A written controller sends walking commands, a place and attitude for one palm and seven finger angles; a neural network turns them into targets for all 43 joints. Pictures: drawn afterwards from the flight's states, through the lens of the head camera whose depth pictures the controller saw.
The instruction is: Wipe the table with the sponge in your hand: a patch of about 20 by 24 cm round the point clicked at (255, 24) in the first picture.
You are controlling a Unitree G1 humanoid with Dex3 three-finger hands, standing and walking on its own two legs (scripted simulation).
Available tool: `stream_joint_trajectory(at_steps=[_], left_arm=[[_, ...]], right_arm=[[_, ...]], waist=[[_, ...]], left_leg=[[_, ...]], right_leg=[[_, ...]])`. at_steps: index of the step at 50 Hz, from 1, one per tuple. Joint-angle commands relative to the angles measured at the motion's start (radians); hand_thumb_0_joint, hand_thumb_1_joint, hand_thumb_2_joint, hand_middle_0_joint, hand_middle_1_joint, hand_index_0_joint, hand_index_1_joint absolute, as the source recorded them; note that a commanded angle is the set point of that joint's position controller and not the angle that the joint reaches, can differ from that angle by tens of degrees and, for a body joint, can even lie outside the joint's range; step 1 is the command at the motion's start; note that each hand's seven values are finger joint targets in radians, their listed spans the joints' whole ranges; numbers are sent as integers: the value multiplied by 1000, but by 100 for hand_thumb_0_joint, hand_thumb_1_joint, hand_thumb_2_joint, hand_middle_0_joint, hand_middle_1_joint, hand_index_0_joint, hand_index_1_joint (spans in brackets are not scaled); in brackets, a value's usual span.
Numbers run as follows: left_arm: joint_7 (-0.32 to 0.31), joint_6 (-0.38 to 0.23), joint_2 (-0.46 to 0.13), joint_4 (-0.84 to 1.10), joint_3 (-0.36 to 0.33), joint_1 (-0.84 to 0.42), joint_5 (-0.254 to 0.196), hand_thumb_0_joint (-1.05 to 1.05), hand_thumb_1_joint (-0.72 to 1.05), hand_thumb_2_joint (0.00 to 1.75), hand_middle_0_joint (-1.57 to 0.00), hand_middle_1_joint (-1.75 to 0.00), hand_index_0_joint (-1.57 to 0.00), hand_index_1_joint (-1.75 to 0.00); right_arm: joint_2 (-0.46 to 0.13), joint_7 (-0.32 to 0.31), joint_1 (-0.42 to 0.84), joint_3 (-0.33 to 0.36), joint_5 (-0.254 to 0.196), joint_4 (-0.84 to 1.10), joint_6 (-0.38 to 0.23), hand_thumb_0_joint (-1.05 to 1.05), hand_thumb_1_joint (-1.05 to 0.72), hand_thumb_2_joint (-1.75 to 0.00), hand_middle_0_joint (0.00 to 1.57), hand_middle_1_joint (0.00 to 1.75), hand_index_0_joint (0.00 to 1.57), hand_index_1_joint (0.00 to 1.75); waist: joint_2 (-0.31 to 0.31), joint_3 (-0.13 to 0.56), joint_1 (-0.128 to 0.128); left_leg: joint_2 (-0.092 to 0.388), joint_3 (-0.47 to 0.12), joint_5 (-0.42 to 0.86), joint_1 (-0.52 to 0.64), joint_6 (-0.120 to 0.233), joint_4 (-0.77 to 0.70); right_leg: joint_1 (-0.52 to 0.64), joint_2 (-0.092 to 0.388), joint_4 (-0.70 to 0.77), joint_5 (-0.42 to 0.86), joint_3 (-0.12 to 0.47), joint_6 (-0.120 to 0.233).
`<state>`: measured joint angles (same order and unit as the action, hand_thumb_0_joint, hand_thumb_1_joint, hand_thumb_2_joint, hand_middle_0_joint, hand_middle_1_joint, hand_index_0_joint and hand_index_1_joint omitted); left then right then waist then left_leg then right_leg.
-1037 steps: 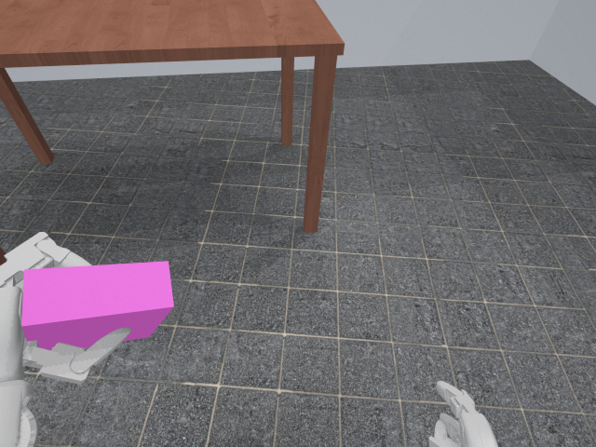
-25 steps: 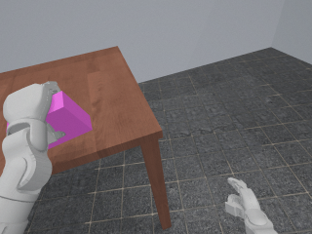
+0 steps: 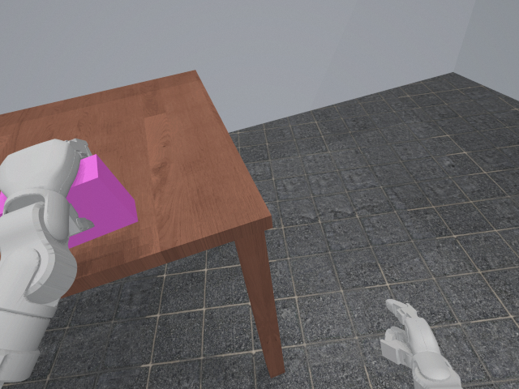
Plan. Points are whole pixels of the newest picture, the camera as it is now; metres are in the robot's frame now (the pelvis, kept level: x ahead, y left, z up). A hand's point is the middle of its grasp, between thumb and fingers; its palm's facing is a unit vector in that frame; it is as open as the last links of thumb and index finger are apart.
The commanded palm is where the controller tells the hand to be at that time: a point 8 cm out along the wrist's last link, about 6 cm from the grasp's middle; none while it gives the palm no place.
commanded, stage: move the sponge above the wiping area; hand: left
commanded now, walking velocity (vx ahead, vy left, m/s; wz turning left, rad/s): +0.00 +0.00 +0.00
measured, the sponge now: (83, 213) +0.29 +0.32 +0.17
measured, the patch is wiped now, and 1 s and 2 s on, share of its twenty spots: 0.05 0.05 0.05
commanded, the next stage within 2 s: lower the sponge onto the table in 1.74 s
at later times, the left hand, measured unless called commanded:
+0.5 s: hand (66, 189) +0.31 +0.34 +0.20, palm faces +0.09 +0.02 -1.00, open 9.3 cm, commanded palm +0.26 +0.35 +0.27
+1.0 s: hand (56, 187) +0.32 +0.38 +0.19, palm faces +0.05 +0.03 -1.00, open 9.3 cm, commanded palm +0.28 +0.37 +0.26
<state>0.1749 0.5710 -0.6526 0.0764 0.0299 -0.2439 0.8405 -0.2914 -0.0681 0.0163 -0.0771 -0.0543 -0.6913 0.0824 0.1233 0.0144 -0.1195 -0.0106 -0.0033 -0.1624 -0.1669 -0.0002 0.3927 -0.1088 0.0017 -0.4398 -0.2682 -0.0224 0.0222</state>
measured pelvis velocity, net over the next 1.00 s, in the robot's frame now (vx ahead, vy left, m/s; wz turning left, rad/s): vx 0.01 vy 0.01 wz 0.03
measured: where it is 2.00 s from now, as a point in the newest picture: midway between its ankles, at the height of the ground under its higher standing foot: outside the picture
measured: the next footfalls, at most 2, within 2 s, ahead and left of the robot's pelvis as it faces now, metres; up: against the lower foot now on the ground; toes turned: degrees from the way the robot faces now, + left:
none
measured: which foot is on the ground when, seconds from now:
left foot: down 0.00-1.00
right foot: down 0.00-1.00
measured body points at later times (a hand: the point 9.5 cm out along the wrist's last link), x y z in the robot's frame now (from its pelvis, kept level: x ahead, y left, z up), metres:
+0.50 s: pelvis +0.01 +0.00 +0.00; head +0.00 -0.04 +0.45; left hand +0.30 +0.34 +0.25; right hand +0.24 -0.21 -0.10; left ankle +0.04 +0.12 -0.74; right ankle -0.01 -0.10 -0.74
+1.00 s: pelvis +0.01 +0.01 +0.00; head +0.01 -0.03 +0.45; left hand +0.31 +0.37 +0.24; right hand +0.23 -0.21 -0.10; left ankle +0.04 +0.12 -0.74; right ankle -0.01 -0.10 -0.74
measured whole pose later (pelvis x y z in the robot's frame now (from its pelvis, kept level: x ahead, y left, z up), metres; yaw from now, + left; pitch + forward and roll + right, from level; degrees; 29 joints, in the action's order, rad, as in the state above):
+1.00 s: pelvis +0.01 +0.01 +0.00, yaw +2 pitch -1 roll +0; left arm 0.19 0.32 -0.71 -0.25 -0.06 -0.36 0.89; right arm -0.30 -0.08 -0.07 -0.05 -0.05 -0.69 0.08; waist 0.10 0.01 -0.08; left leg -0.02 -0.03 -0.18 -0.21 0.02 0.42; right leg -0.12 0.01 -0.40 -0.27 -0.05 0.01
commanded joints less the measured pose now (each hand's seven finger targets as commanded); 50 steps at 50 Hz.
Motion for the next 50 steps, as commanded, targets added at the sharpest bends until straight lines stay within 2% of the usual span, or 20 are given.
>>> stream_joint_trajectory(at_steps=[1, 3, 4, 5, 6, 9, 13, 14, 16, 19, 23, 29, 34, 38, 39, 43, 45, 48, 49, 50], left_arm=[[-40, -13, -331, 159, -195, -363, 51, 0, 10, 130, -120, -160, -120, -160], [-35, -6, -334, 141, -196, -364, 53, 0, 10, 130, -120, -160, -120, -160], [-30, -10, -293, 112, -152, -387, 52, 0, 10, 130, -120, -160, -120, -160], [-28, -12, -321, 62, -175, -383, 51, 0, 10, 130, -120, -160, -120, -160], [-23, -17, -351, 44, -193, -393, 64, 0, 10, 130, -120, -160, -120, -160], [-4, -33, -318, 31, -136, -483, 77, 0, 10, 130, -120, -160, -120, -160], [5, -78, -361, 36, -175, -480, 80, 0, 10, 130, -120, -160, -120, -160], [7, -92, -336, 20, -153, -482, 78, 0, 10, 130, -120, -160, -120, -160], [0, -113, -391, -33, -209, -462, 83, 0, 10, 130, -120, -160, -120, -160], [-15, -143, -382, 26, -214, -472, 73, 0, 10, 130, -120, -160, -120, -160], [-32, -142, -425, -42, -268, -421, 65, 0, 10, 130, -120, -160, -120, -160], [-23, -149, -384, -61, -218, -455, 62, 0, 10, 130, -120, -160, -120, -160], [-10, -179, -416, -117, -241, -449, 68, 0, 10, 130, -120, -160, -120, -160], [-15, -223, -442, -72, -263, -479, 69, 0, 10, 130, -120, -160, -120, -160], [-17, -229, -416, -102, -237, -486, 70, 0, 10, 130, -120, -160, -120, -160], [-29, -243, -452, -152, -260, -521, 83, 0, 10, 130, -120, -160, -120, -160], [-35, -257, -417, -124, -226, -562, 82, 0, 10, 130, -120, -160, -120, -160], [-44, -254, -473, -119, -294, -490, 78, 0, 10, 130, -120, -160, -120, -160], [-42, -252, -410, -109, -240, -500, 75, 0, 10, 130, -120, -160, -120, -160], [-42, -248, -399, -112, -237, -491, 67, 0, 10, 130, -120, -160, -120, -160]], right_arm=[[-91, -5, 238, 38, 0, 186, -57, 0, -90, -90, 20, 30, 20, 30], [-94, -7, 233, 38, 0, 186, -53, 0, -90, -90, 20, 30, 20, 30], [-87, -8, 232, 32, -3, 186, -57, 0, -90, -90, 20, 30, 20, 30], [-91, -11, 218, 35, -2, 172, -53, 0, -90, -90, 20, 30, 20, 30], [-102, -12, 217, 37, -1, 171, -52, 0, -90, -90, 20, 30, 20, 30], [-96, -16, 214, 34, -3, 177, -58, 0, -90, -90, 20, 30, 20, 30], [-102, -22, 186, 43, 2, 175, -61, 0, -90, -90, 20, 30, 20, 30], [-93, -21, 185, 38, 1, 179, -66, 0, -90, -90, 20, 30, 20, 30], [-105, -24, 162, 45, 5, 167, -62, 0, -90, -90, 20, 30, 20, 30], [-97, -16, 164, 46, 5, 182, -67, 0, -90, -90, 20, 30, 20, 30], [-114, -14, 141, 56, 8, 166, -54, 0, -90, -90, 20, 30, 20, 30], [-114, -13, 136, 57, -1, 171, -56, 0, -90, -90, 20, 30, 20, 30], [-120, -21, 107, 63, 1, 163, -55, 0, -90, -90, 20, 30, 20, 30], [-122, -24, 96, 69, 4, 166, -56, 0, -90, -90, 20, 30, 20, 30], [-115, -24, 93, 65, 2, 164, -58, 0, -90, -90, 20, 30, 20, 30], [-127, -26, 80, 69, 5, 156, -51, 0, -90, -90, 20, 30, 20, 30], [-115, -23, 81, 69, 2, 159, -55, 0, -90, -90, 20, 30, 20, 30], [-124, -19, 81, 74, 7, 157, -50, 0, -90, -90, 20, 30, 20, 30], [-110, -16, 89, 66, 3, 166, -51, 0, -90, -90, 20, 30, 20, 30], [-109, -13, 88, 67, 1, 164, -50, 0, -90, -90, 20, 30, 20, 30]], waist=[[-45, 251, -11], [-36, 237, -6], [-62, 221, 5], [-75, 191, 7], [-86, 196, 2], [-60, 224, 18], [-27, 256, 20], [-50, 241, 23], [-65, 228, 17], [-22, 279, 10], [-26, 253, 7], [-47, 244, 30], [-70, 238, 37], [-17, 280, 37], [-27, 258, 43], [6, 247, 38], [18, 273, 44], [21, 299, 24], [1, 289, 32], [-8, 275, 33]], left_leg=[[-48, 6, 221, 68, 29, -23], [-45, 6, 209, 69, 28, -22], [-47, 11, 190, 58, 29, -26], [-44, 8, 167, 47, 29, -30], [-46, 6, 161, 41, 29, -29], [-51, 6, 157, 54, 32, -25], [-50, 6, 180, 79, 35, -13], [-54, 7, 178, 67, 37, -13], [-52, 7, 180, 54, 36, -13], [-55, 4, 217, 70, 35, -8], [-51, 6, 214, 50, 31, -9], [-53, 6, 222, 48, 35, -4], [-55, 6, 227, 45, 40, 6], [-56, -1, 256, 77, 41, 13], [-56, 0, 245, 66, 41, 10], [-54, -3, 223, 59, 36, 0], [-54, -8, 246, 77, 36, -2], [-50, -13, 280, 80, 33, 2], [-50, -13, 278, 73, 33, -3], [-46, -15, 278, 73, 33, -6]], right_leg=[[56, -27, 52, 224, 26, 17], [41, -33, 59, 200, 27, 19], [32, -27, 60, 186, 16, 14], [19, -30, 69, 167, 16, 12], [19, -27, 70, 162, 19, 13], [15, -26, 71, 150, 15, 15], [29, -31, 72, 178, 20, 18], [26, -25, 71, 178, 13, 15], [30, -26, 72, 192, 12, 14], [60, -26, 58, 218, 14, 20], [63, -29, 62, 227, 14, 21], [47, -27, 61, 244, 0, 16], [43, -27, 62, 260, -3, 12], [53, -32, 62, 272, -1, 18], [37, -30, 64, 255, -7, 16], [32, -33, 75, 224, -7, 23], [36, -35, 72, 231, -13, 25], [64, -35, 65, 255, -6, 28], [60, -33, 61, 248, -16, 25], [52, -35, 66, 247, -18, 24]])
